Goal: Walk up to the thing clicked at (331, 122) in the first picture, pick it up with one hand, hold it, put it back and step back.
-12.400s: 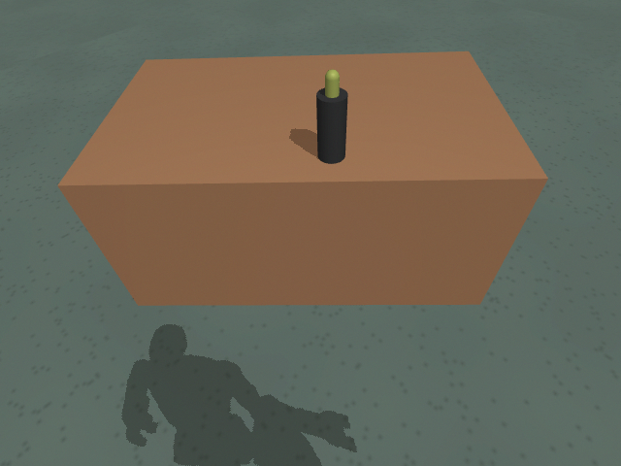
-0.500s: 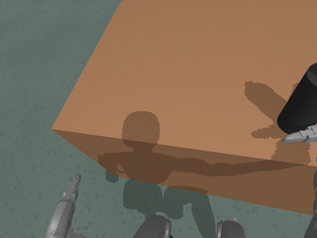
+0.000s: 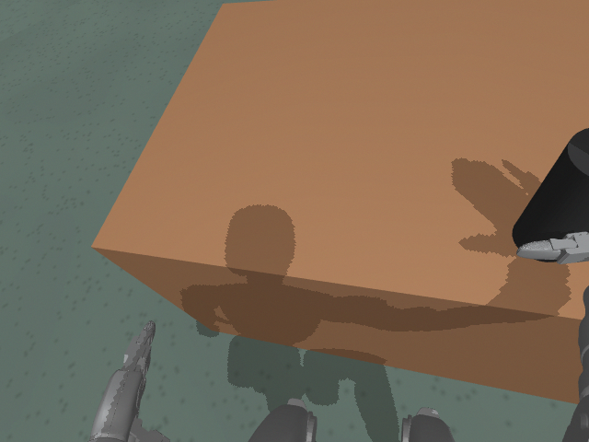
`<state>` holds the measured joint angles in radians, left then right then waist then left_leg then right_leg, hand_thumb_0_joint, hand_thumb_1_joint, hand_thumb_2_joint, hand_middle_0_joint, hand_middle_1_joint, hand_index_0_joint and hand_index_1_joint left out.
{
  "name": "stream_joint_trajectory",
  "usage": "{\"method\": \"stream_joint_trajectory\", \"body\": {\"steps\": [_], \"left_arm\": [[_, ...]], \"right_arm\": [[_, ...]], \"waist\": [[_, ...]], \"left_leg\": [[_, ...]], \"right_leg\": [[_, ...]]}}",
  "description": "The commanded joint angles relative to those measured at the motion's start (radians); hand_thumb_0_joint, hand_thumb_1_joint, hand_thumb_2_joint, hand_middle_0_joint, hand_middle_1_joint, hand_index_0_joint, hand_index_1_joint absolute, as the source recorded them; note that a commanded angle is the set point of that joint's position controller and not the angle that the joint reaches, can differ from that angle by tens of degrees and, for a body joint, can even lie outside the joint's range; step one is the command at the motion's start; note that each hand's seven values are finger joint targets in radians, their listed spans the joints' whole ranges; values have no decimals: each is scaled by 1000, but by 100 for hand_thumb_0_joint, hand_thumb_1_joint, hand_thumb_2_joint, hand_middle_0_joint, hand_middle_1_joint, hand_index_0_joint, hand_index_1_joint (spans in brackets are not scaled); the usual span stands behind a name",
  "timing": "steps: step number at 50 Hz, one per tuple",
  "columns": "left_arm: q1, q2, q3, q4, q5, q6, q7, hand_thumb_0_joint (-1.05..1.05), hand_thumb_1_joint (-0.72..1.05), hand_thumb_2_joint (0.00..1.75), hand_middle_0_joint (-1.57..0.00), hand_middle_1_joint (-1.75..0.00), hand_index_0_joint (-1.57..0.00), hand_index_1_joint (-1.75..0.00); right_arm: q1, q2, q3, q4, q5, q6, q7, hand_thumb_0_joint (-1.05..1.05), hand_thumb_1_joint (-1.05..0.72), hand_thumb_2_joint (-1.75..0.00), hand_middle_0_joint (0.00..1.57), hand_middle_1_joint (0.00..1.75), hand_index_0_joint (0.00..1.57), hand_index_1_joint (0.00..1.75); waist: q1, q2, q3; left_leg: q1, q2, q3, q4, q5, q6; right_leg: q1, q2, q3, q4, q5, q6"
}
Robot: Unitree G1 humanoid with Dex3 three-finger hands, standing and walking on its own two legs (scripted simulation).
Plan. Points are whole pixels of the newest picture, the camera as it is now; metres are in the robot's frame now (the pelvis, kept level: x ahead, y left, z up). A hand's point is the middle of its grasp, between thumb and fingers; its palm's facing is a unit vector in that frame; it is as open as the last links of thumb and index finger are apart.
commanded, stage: close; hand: right
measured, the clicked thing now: (582, 188) +0.45 -0.26 +0.05
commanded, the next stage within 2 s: settle in 0.36 s
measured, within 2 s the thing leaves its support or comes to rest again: leaves its support in 1.02 s
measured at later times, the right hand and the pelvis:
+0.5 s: hand (580, 208) +0.44 -0.26 +0.02, palm faces +0.29 +0.96 +0.02, open 10.6 cm; pelvis -0.01 +0.00 +0.00, yaw +0 degrees
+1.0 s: hand (577, 213) +0.43 -0.26 +0.02, palm faces +0.29 +0.96 -0.02, open 10.8 cm; pelvis +0.01 -0.01 +0.02, yaw +0 degrees
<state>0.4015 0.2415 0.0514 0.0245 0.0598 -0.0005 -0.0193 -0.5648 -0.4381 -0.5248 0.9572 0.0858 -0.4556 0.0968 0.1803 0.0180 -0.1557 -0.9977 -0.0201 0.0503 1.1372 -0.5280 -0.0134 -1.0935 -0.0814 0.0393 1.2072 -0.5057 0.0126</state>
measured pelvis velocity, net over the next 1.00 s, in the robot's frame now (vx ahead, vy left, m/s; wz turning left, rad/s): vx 0.01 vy -0.01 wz -0.01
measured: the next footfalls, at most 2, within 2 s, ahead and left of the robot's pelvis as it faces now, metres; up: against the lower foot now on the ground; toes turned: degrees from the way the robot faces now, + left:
none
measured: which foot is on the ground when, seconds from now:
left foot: down 0.00-1.00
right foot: down 0.00-1.00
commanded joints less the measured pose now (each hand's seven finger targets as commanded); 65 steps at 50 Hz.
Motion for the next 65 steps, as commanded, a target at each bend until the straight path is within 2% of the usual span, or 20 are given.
{"method": "stream_joint_trajectory", "body": {"steps": [1, 3, 6, 18, 24, 32, 35, 38, 41, 44, 46, 47, 49, 53, 55, 58, 59, 61, 64, 65], "left_arm": [[59, 143, 84, -183, -5, -49, 10, 0, -55, 5, -4, -5, -4, -5], [51, 164, 104, -218, -6, -41, 9, 0, -55, 5, -4, -5, -4, -4], [72, 128, 81, -180, -6, -39, 4, 0, -53, 4, -4, -5, -5, -4], [124, 164, 124, -235, -10, -43, -1, 0, -55, 5, -6, -5, -6, -5], [32, 140, 84, -243, -8, -54, 5, 0, -54, 4, -6, -6, -6, -5], [81, 187, 131, -295, -12, -50, 13, 0, -53, 4, -5, -6, -6, -5], [93, 127, 78, -155, -11, -42, 7, 0, -53, 5, -5, -6, -6, -5], [-28, 182, 118, -236, -10, -57, 23, 0, -53, 5, -5, -5, -5, -5], [35, 132, 75, -102, -12, -46, 20, 0, -53, 5, -5, -6, -5, -5], [-58, 182, 92, -249, -12, -60, 31, 0, -54, 5, -5, -5, -5, -5], [94, 104, 41, -32, -9, -38, 21, 0, -55, 6, -5, -5, -5, -6], [49, 105, 39, -48, -13, -42, 20, 0, -54, 6, -5, -5, -5, -6], [-74, 180, 88, -207, -17, -61, 33, 0, -55, 6, -5, -5, -5, -5], [17, 122, 74, 33, -16, -51, 23, 0, -54, 6, -5, -5, -5, -5], [-101, 209, 118, -196, -20, -73, 35, 0, -55, 5, -5, -5, -5, -5], [56, 101, 53, 67, -17, -48, 19, 0, -54, 6, -5, -5, -5, -5], [-49, 112, 60, -8, -24, -66, 22, 0, -54, 6, -5, -5, -5, -5], [-129, 196, 106, -187, -25, -82, 37, 0, -56, 6, -5, -5, -5, -5], [33, 69, 24, 104, -25, -55, 17, 0, -54, 6, -5, -5, -5, -5], [-55, 84, 26, 26, -28, -72, 20, 0, -55, 6, -5, -5, -5, -5]], "right_arm": [[-179, -151, 16, -94, 7, -65, 13, 0, 31, -39, 90, 65, 91, 65], [-260, -263, -50, -197, 8, -80, 10, 0, 26, -43, 95, 70, 95, 70], [-312, -156, 33, -171, 13, -77, 29, 0, 13, -56, 104, 82, 105, 82], [-301, -211, -20, -123, 18, -81, 17, 0, -20, -115, 120, 128, 124, 128], [-301, -224, -18, -57, -1, -80, 17, 0, -13, -116, 126, 131, 129, 131], [-412, -310, -47, -299, 9, -81, 10, 0, -6, -123, 123, 137, 129, 137], [-370, -201, 10, -224, 20, -57, 11, 0, -6, -121, 125, 137, 130, 137], [-503, -330, -19, -367, -11, -83, -15, 0, -7, -123, 124, 137, 129, 138], [-386, -197, 41, -200, 5, -63, -18, 0, -9, -126, 124, 139, 130, 139], [-544, -378, -25, -469, 1, -88, -40, 0, -7, -129, 122, 141, 128, 141], [-340, -165, 73, -224, 20, -50, -24, 0, -6, -132, 123, 143, 129, 143], [-383, -163, 70, -249, 33, -58, -27, 0, -7, -130, 124, 142, 130, 142], [-573, -427, -53, -527, 16, -97, -55, 0, -6, -130, 123, 141, 129, 141], [-354, -130, 94, -228, 37, -64, -34, 0, -8, -133, 120, 142, 127, 142], [-606, -446, -52, -572, 25, -104, -53, 0, -10, -132, 121, 141, 127, 141], [-332, -111, 122, -243, 43, -57, -28, 0, -8, -138, 119, 145, 126, 145], [-380, -109, 112, -295, 54, -68, -27, 0, -8, -133, 118, 141, 124, 141], [-604, -454, -55, -604, 35, -103, -46, 0, -9, -134, 120, 142, 126, 143], [-331, -110, 129, -274, 51, -53, -28, 0, -8, -139, 118, 146, 125, 146], [-393, -133, 105, -323, 55, -65, -34, 0, -9, -136, 116, 142, 123, 142]], "waist": [[-18, -166, -433], [-25, -176, -493], [15, -181, -388], [-5, -173, -401], [-10, -157, -322], [-12, -226, -572], [-20, -214, -410], [-32, -275, -542], [-17, -222, -375], [-42, -280, -655], [-9, -218, -394], [-16, -211, -380], [-62, -287, -637], [-7, -207, -311], [-49, -311, -682], [-11, -216, -297], [-6, -182, -360], [-54, -297, -712], [-28, -228, -305], [-30, -212, -372]], "left_leg": [[133, -33, 13, -117, 379, 33], [192, -28, 3, -119, 429, 28], [132, -25, -4, -127, 367, 30], [124, -28, 5, -119, 324, 35], [113, -22, -8, -124, 272, 35], [206, -22, -6, -140, 368, 28], [155, -25, -3, -143, 354, 33], [172, -25, -5, -149, 334, 40], [166, -30, -1, -188, 281, 41], [289, -26, -15, -200, 403, 31], [230, -33, -5, -218, 396, 30], [222, -32, -3, -217, 381, 33], [297, -24, -16, -212, 435, 30], [173, -31, 1, -230, 360, 30], [316, -24, -15, -232, 459, 30], [216, -31, -2, -252, 396, 28], [236, -30, 1, -257, 408, 25], [364, -19, -21, -249, 519, 23], [244, -28, -11, -261, 440, 25], [255, -27, -10, -262, 441, 23]], "right_leg": [[470, 35, 10, -144, 458, -17], [463, 42, 4, -138, 477, -20], [431, 40, 1, -152, 392, -23], [425, 44, 8, -162, 369, -15], [329, 43, 2, -161, 259, -20], [521, 41, 3, -162, 383, -22], [447, 47, -1, -173, 369, -17], [569, 35, 5, -194, 396, -11], [496, 46, 0, -238, 288, -12], [683, 46, -8, -213, 437, -19], [573, 56, -11, -226, 434, -20], [543, 60, -4, -240, 420, -18], [707, 50, -4, -236, 517, -17], [584, 48, 3, -261, 473, -14], [796, 44, -4, -247, 585, -13], [624, 53, -7, -275, 511, -13], [635, 52, 0, -270, 510, -17], [838, 48, -11, -245, 640, -17], [648, 56, -13, -277, 572, -15], [655, 52, -5, -276, 577, -17]]}}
